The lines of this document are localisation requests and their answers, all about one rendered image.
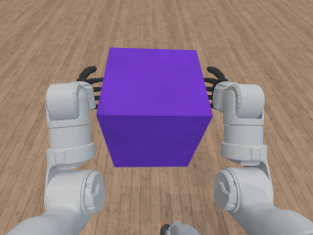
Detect robot right forearm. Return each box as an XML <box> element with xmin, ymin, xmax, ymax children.
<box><xmin>212</xmin><ymin>81</ymin><xmax>274</xmax><ymax>202</ymax></box>

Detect carton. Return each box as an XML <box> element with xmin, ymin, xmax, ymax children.
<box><xmin>96</xmin><ymin>47</ymin><xmax>213</xmax><ymax>167</ymax></box>

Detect robot left hand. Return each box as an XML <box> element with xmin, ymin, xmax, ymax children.
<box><xmin>76</xmin><ymin>66</ymin><xmax>104</xmax><ymax>110</ymax></box>

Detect right robot thigh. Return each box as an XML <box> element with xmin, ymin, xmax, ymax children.
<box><xmin>165</xmin><ymin>223</ymin><xmax>201</xmax><ymax>235</ymax></box>

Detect robot right hand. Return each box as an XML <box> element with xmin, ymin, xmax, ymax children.
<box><xmin>203</xmin><ymin>67</ymin><xmax>228</xmax><ymax>109</ymax></box>

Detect right robot upper arm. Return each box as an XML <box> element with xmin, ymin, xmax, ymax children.
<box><xmin>213</xmin><ymin>167</ymin><xmax>313</xmax><ymax>235</ymax></box>

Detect robot left forearm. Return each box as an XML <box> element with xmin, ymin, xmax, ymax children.
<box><xmin>44</xmin><ymin>81</ymin><xmax>96</xmax><ymax>209</ymax></box>

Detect left robot upper arm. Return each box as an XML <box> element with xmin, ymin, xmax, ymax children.
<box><xmin>6</xmin><ymin>169</ymin><xmax>106</xmax><ymax>235</ymax></box>

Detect robot right shin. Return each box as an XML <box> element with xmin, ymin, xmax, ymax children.
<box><xmin>169</xmin><ymin>221</ymin><xmax>181</xmax><ymax>228</ymax></box>

